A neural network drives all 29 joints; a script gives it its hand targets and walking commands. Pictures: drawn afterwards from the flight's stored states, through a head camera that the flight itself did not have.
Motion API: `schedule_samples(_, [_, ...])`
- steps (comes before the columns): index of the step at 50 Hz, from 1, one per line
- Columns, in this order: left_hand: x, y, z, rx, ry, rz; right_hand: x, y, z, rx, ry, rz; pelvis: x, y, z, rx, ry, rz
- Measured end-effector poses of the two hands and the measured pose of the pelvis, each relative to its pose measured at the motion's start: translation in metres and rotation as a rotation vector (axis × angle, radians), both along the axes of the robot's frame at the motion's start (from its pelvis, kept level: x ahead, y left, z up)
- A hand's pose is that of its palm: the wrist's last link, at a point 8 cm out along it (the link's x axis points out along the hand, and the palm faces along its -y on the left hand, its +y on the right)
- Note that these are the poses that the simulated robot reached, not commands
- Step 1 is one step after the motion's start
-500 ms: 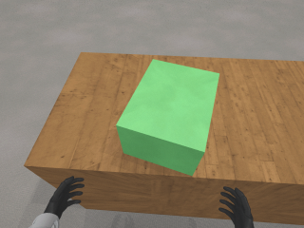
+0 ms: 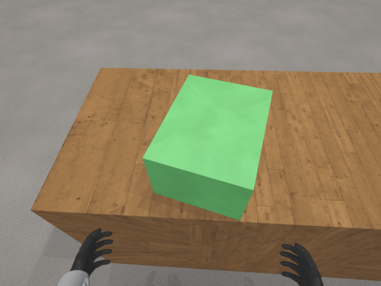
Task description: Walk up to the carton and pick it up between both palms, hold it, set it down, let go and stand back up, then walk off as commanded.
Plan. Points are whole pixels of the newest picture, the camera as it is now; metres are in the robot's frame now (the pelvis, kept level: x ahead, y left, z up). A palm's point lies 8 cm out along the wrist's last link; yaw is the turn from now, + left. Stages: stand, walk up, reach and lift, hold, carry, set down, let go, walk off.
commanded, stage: set down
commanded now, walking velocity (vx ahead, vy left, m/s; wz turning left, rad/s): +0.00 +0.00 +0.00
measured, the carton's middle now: (212, 142) +0.46 +0.00 -0.01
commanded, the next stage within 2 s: let go in 0.06 s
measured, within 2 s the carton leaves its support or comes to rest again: neither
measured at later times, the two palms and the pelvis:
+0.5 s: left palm (87, 270) +0.16 +0.25 -0.07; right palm out of the picture +0.15 -0.22 -0.10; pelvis +0.00 +0.00 +0.00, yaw +0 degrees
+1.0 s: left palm out of the picture +0.09 +0.27 -0.11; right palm out of the picture +0.11 -0.28 -0.11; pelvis +0.00 +0.00 -0.01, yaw +0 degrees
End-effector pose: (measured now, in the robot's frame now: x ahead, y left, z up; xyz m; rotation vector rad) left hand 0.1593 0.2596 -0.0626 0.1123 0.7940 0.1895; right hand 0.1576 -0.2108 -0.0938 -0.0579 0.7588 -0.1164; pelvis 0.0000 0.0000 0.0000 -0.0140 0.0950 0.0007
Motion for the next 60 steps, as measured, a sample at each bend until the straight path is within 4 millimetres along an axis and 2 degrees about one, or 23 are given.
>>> schedule_samples(29, [-0.003,-0.007,-0.010,0.031,0.040,-0.002,-0.008,-0.010,-0.009,-0.032,0.064,0.055,0.000,-0.002,0.000,0.000,-0.003,-0.001])
schedule_samples(38, [-0.036,0.004,-0.030,0.072,0.108,-0.021,-0.026,-0.058,-0.010,-0.170,0.191,0.046,0.000,-0.001,-0.005,-0.002,-0.033,-0.001])
schedule_samples(42, [-0.052,0.005,-0.038,0.062,0.159,-0.015,-0.035,-0.070,-0.010,-0.199,0.226,0.040,0.000,-0.002,-0.005,-0.002,-0.033,-0.001])
schedule_samples(49, [-0.067,0.007,-0.046,0.059,0.213,-0.001,-0.046,-0.072,-0.013,-0.201,0.263,0.039,0.001,-0.001,-0.005,-0.002,-0.033,-0.001])
schedule_samples(60, [-0.072,0.011,-0.046,0.072,0.229,0.012,-0.054,-0.070,-0.018,-0.192,0.272,0.040,0.000,-0.002,-0.005,-0.002,-0.034,-0.001])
